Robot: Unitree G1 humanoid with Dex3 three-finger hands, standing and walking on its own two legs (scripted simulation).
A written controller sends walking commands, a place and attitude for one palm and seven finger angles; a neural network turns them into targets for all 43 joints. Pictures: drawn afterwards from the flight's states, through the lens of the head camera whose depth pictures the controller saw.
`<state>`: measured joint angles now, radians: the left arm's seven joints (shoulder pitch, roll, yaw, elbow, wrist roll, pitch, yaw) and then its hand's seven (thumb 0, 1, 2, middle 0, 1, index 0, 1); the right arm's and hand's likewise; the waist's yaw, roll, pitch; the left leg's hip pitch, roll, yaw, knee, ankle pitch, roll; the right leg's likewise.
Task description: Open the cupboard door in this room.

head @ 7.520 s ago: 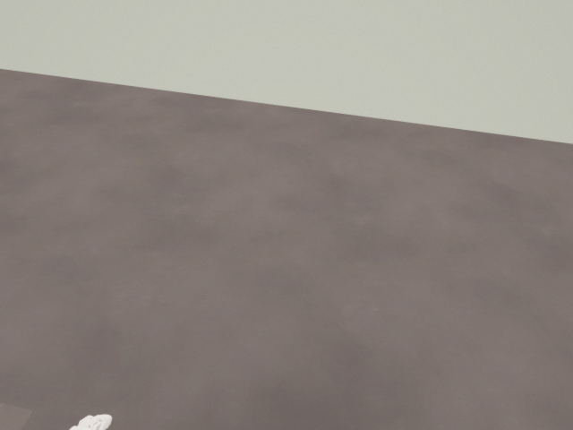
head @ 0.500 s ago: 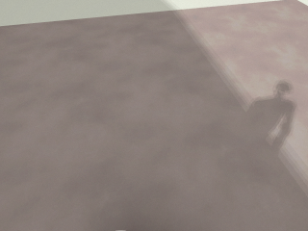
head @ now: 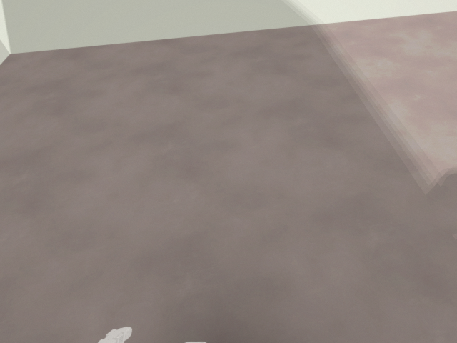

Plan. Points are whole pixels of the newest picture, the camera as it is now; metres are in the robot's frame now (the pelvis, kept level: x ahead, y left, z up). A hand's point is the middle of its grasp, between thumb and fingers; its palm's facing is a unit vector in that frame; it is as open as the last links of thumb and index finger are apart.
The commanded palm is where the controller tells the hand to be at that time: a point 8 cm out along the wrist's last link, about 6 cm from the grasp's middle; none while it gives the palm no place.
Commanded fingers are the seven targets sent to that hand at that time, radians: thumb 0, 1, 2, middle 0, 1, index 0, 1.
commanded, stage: turn or walk to find it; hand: left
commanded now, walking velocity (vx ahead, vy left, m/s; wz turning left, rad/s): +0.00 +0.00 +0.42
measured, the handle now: out of the picture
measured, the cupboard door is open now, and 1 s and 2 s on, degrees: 0 0 0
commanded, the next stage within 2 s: none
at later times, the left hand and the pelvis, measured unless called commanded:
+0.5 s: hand out of the picture -0.07 +0.25 -0.18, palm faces +0.27 -0.93 -0.25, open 7.4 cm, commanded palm none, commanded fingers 0.00 0.90 0.90 -0.20 -0.30 -0.20 -0.30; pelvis -0.03 +0.03 +0.00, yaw +13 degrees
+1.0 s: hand out of the picture -0.04 +0.19 -0.13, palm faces +0.42 -0.86 -0.28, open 7.4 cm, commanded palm none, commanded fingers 0.00 0.90 0.90 -0.20 -0.30 -0.20 -0.30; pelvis -0.06 -0.02 +0.01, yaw +26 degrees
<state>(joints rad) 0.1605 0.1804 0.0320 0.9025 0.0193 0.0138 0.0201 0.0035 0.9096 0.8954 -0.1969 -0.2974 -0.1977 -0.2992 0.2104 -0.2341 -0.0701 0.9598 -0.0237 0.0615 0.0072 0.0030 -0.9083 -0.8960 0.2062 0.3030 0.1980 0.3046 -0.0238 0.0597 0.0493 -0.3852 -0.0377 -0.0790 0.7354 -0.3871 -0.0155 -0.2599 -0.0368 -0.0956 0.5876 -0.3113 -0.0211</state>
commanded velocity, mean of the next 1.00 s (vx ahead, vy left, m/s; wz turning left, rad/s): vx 0.00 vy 0.00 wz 0.42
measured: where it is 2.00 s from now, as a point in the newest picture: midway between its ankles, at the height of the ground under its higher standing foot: outside the picture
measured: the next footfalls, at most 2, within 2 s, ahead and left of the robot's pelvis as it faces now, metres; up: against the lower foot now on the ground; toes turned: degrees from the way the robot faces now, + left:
left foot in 0.40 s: -0.02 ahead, +0.14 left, +0.00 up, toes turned +16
right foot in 0.88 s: +0.03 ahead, -0.09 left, +0.00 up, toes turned +19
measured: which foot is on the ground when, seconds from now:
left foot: up 0.00-0.38, down 0.40-0.88, up 0.90-1.00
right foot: down 0.00-0.40, up 0.42-0.86, down 0.88-1.00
